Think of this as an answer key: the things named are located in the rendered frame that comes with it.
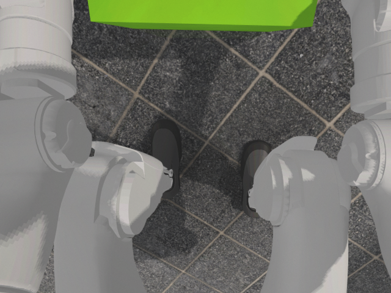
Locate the right robot upper arm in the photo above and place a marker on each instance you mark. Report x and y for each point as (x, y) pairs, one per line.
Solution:
(364, 160)

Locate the robot shin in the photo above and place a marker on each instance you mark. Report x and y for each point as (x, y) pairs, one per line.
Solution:
(297, 143)
(152, 167)

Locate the left robot upper arm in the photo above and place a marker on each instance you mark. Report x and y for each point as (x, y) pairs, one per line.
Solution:
(42, 141)

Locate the robot left forearm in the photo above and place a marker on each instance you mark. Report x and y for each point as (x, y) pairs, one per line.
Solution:
(35, 49)

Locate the right robot shin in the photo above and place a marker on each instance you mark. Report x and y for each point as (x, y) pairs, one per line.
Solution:
(297, 143)

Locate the carton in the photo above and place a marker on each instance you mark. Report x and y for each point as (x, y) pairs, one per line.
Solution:
(205, 15)

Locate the left robot shin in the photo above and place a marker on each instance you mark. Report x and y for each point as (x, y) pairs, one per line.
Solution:
(152, 167)

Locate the robot right forearm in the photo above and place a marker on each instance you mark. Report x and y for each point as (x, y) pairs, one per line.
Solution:
(371, 49)

